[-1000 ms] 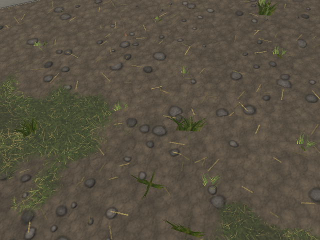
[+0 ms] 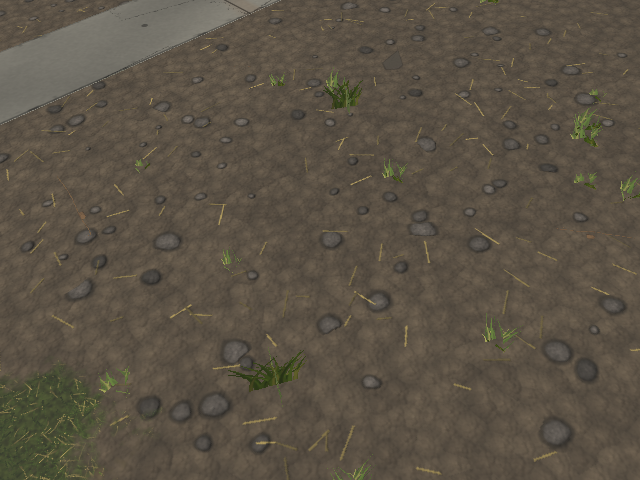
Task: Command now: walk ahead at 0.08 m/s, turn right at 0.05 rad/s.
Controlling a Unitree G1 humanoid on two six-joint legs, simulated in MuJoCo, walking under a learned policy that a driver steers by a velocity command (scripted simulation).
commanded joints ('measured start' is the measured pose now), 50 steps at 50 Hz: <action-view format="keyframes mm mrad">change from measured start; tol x32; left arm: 1 42 157 41 -3 -4 -11 6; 30 -271 40 30 -52 11 -54 -55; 37 281 224 87 120 52 -102 -4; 50 55 89 42 132 10 -68 -3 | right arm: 1 13 -99 -26 -8 -2 -15 -3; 38 420 23 -10 195 72 -85 -30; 50 107 16 -17 195 -14 23 -37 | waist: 1 25 -97 22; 31 -13 64 117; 38 90 -244 -441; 50 7 -129 -54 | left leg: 1 39 20 -40 17 -145 9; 8 -294 36 0 289 -279 61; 12 111 -24 65 32 -123 74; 16 306 368 -598 -276 -570 221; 34 246 161 -37 -23 890 108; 36 160 108 -16 297 684 74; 38 -181 -109 -32 945 -516 36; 50 13 21 -15 353 -218 12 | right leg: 1 -106 -133 168 -178 -255 -57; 4 -108 -242 321 -276 -562 -156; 11 -50 -253 229 -223 -198 -179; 16 -579 -48 11 608 -220 -80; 27 -594 -113 -138 442 143 17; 35 -73 10 -150 76 287 -78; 38 520 -536 435 115 1197 -356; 43 -135 -301 88 -159 642 -216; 50 -208 -250 53 -222 143 -170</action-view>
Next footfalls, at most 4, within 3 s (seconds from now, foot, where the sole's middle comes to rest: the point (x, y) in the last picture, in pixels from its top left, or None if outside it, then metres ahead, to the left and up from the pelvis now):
0.72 right None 0.45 -0.04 -0.78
1.12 left None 0.41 0.15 -0.78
2.32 right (338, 360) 0.82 -0.01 -0.78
2.84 left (273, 277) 1.09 0.15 -0.78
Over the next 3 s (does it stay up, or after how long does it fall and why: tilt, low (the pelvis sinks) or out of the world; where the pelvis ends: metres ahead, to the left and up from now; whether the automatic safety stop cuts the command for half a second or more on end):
stays up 0.97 0.09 -0.01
